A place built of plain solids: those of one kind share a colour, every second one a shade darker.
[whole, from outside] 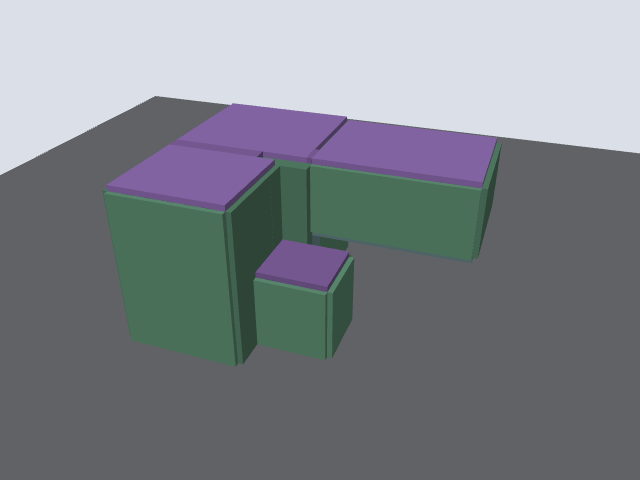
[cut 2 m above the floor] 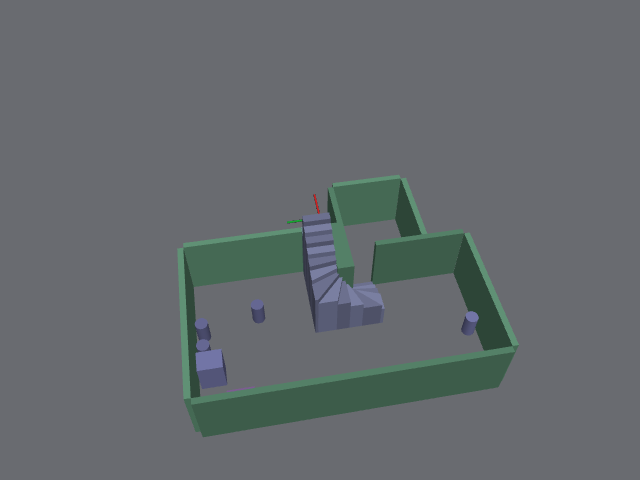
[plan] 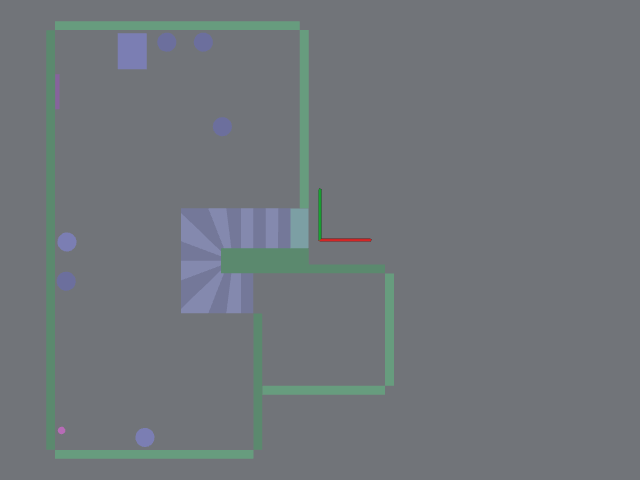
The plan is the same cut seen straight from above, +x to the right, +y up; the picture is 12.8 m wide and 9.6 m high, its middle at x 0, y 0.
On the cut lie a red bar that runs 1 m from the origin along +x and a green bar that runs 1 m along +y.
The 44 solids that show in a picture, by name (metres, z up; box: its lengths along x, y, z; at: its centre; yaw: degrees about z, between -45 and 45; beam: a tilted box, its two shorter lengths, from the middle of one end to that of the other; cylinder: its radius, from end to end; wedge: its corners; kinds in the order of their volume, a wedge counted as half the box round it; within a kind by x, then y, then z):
{
 "wall_1": {"box": [0.18, 8.4, 5.64], "at": [-5.39, 0.0, 2.77]},
 "wall_2": {"box": [3.97, 0.18, 5.64], "at": [-3.31, -4.29, 2.77]},
 "wall_3": {"box": [4.89, 0.18, 5.64], "at": [-2.85, 4.29, 2.77]},
 "wall_4": {"box": [0.18, 2.73, 5.64], "at": [-1.24, -2.83, 2.77]},
 "wall_5": {"box": [0.18, 0.8, 2.98], "at": [-1.24, -1.07, 4.1]},
 "wall_6": {"box": [1.76, 0.5, 5.89], "at": [-1.1, -0.42, 2.64]},
 "wall_7": {"box": [0.18, 3.56, 5.64], "at": [-0.32, 2.42, 2.77]},
 "wall_8": {"box": [2.45, 0.18, 2.66], "at": [0.07, -3.01, 1.28]},
 "wall_9": {"box": [2.45, 0.18, 2.66], "at": [0.07, -0.58, 1.28]},
 "wall_10": {"box": [0.18, 2.25, 2.66], "at": [1.39, -1.79, 1.28]},
 "wall_11": {"box": [5.52, 0.18, 2.48], "at": [2.54, -0.26, 4.34]},
 "wall_12": {"box": [0.18, 4.02, 2.48], "at": [5.39, 1.84, 4.34]},
 "roof_1": {"box": [3.32, 0.5, 0.2], "at": [-3.64, -0.42, 5.69]},
 "roof_2": {"box": [3.97, 3.53, 0.2], "at": [-3.31, -2.43, 5.69]},
 "roof_3": {"box": [4.89, 4.36, 0.2], "at": [-2.85, 2.02, 5.69]},
 "roof_4": {"box": [0.18, 0.8, 0.2], "at": [-0.32, 0.23, 5.69]},
 "roof_5": {"box": [2.45, 2.25, 0.2], "at": [0.07, -1.79, 2.71]},
 "roof_6": {"box": [5.52, 4.02, 0.2], "at": [2.54, 1.84, 5.69]},
 "floor_1": {"box": [0.36, 0.8, 3.15], "at": [-0.41, 0.23, 1.53]},
 "floor_2": {"box": [5.52, 4.02, 0.22], "at": [2.54, 1.84, 2.99]},
 "tread_1": {"wedge": [[-2.78, -1.47, -0.05], [-2.78, -1.47, 0.77], [-2.78, -1.37, -0.05], [-2.78, -1.37, 0.77], [-2.23, -1.47, -0.05], [-2.23, -1.47, 0.77], [-1.85, -0.47, -0.05], [-1.85, -0.47, 0.77]]},
 "tread_2": {"wedge": [[-2.78, -1.38, -0.05], [-2.78, -1.38, 0.97], [-2.78, -0.81, -0.05], [-2.78, -0.81, 0.97], [-1.98, -0.61, -0.05], [-1.98, -0.61, 0.97], [-1.98, -0.51, -0.05], [-1.98, -0.51, 0.97]]},
 "tread_3": {"wedge": [[-2.78, -0.81, -0.05], [-2.78, -0.81, 1.16], [-2.78, -0.41, -0.05], [-2.78, -0.41, 1.16], [-1.98, -0.51, -0.05], [-1.98, -0.51, 1.16], [-1.98, -0.41, -0.05], [-1.98, -0.41, 1.16]]},
 "tread_4": {"wedge": [[-2.78, -0.42, -0.05], [-2.78, -0.42, 1.36], [-2.78, -0.02, -0.05], [-2.78, -0.02, 1.36], [-1.98, -0.42, -0.05], [-1.98, -0.42, 1.36], [-1.98, -0.32, -0.05], [-1.98, -0.32, 1.36]]},
 "tread_5": {"wedge": [[-2.78, -0.02, -0.05], [-2.78, -0.02, 1.55], [-2.78, 0.55, -0.05], [-2.78, 0.55, 1.55], [-1.98, -0.32, -0.05], [-1.98, -0.32, 1.55], [-1.98, -0.22, -0.05], [-1.98, -0.22, 1.55]]},
 "tread_6": {"wedge": [[-2.78, 0.54, -0.05], [-2.78, 0.54, 1.75], [-2.78, 0.63, -0.05], [-2.78, 0.63, 1.75], [-2.23, 0.63, -0.05], [-2.23, 0.63, 1.75], [-1.84, -0.36, -0.05], [-1.84, -0.36, 1.75]]},
 "tread_7": {"wedge": [[-2.24, -1.47, -0.05], [-2.24, -1.47, 0.58], [-1.92, -0.67, -0.05], [-1.92, -0.67, 0.58], [-1.87, -1.47, -0.05], [-1.87, -1.47, 0.58], [-1.77, -0.67, -0.05], [-1.77, -0.67, 0.58]]},
 "tread_8": {"wedge": [[-2.23, 0.63, -0.05], [-2.23, 0.63, 1.94], [-1.92, -0.17, -0.05], [-1.92, -0.17, 1.94], [-1.87, 0.63, -0.05], [-1.87, 0.63, 1.94], [-1.77, -0.17, -0.05], [-1.77, -0.17, 1.94]]},
 "tread_9": {"wedge": [[-1.88, -1.47, -0.05], [-1.88, -1.47, 0.39], [-1.78, -0.67, -0.05], [-1.78, -0.67, 0.39], [-1.58, -1.47, -0.05], [-1.58, -1.47, 0.39], [-1.58, -0.67, -0.05], [-1.58, -0.67, 0.39]]},
 "tread_10": {"wedge": [[-1.87, 0.63, -0.05], [-1.87, 0.63, 2.13], [-1.77, -0.17, -0.05], [-1.77, -0.17, 2.13], [-1.58, -0.17, -0.05], [-1.58, -0.17, 2.13], [-1.58, 0.63, -0.05], [-1.58, 0.63, 2.13]]},
 "tread_11": {"wedge": [[-1.58, -1.47, -0.05], [-1.58, -1.47, 0.19], [-1.58, -0.67, -0.05], [-1.58, -0.67, 0.19], [-1.33, -1.47, -0.05], [-1.33, -1.47, 0.19], [-1.33, -0.67, -0.05], [-1.33, -0.67, 0.19]]},
 "tread_12": {"wedge": [[-1.58, -0.17, -0.05], [-1.58, -0.17, 2.33], [-1.58, 0.63, -0.05], [-1.58, 0.63, 2.33], [-1.33, -0.17, -0.05], [-1.33, -0.17, 2.33], [-1.33, 0.63, -0.05], [-1.33, 0.63, 2.33]]},
 "tread_13": {"wedge": [[-1.33, -0.17, -0.05], [-1.33, -0.17, 2.52], [-1.33, 0.63, -0.05], [-1.33, 0.63, 2.52], [-1.08, -0.17, -0.05], [-1.08, -0.17, 2.52], [-1.08, 0.63, -0.05], [-1.08, 0.63, 2.52]]},
 "tread_14": {"wedge": [[-1.09, -0.17, -0.05], [-1.09, -0.17, 2.72], [-1.09, 0.63, -0.05], [-1.09, 0.63, 2.72], [-0.83, -0.17, -0.05], [-0.83, -0.17, 2.72], [-0.83, 0.63, -0.05], [-0.83, 0.63, 2.72]]},
 "tread_15": {"wedge": [[-0.84, -0.17, -0.05], [-0.84, -0.17, 2.91], [-0.84, 0.63, -0.05], [-0.84, 0.63, 2.91], [-0.59, -0.17, -0.05], [-0.59, -0.17, 2.91], [-0.59, 0.63, -0.05], [-0.59, 0.63, 2.91]]},
 "bin_1": {"cylinder": 0.19, "from": [-5.08, -0.82, 0.0], "to": [-5.08, -0.82, 0.75]},
 "bin_2": {"cylinder": 0.19, "from": [-5.06, -0.04, 0.0], "to": [-5.06, -0.04, 0.62]},
 "bin_3": {"box": [0.58, 0.72, 1.11], "at": [-3.76, 3.78, 0.51]},
 "bin_4": {"cylinder": 0.19, "from": [-3.5, -3.95, 0.0], "to": [-3.5, -3.95, 0.75]},
 "bin_5": {"cylinder": 0.19, "from": [-3.06, 3.96, 0.0], "to": [-3.06, 3.96, 0.75]},
 "bin_6": {"cylinder": 0.19, "from": [-2.33, 3.96, 0.0], "to": [-2.33, 3.96, 0.75]},
 "bin_7": {"cylinder": 0.19, "from": [-1.95, 2.27, 0.0], "to": [-1.95, 2.27, 0.75]},
 "cabinet_1": {"box": [0.09, 0.7, 0.9], "at": [-5.25, 2.96, 1.47]},
 "extinguisher_1": {"cylinder": 0.07, "from": [-5.17, -3.81, 0.0], "to": [-5.17, -3.81, 0.52]}
}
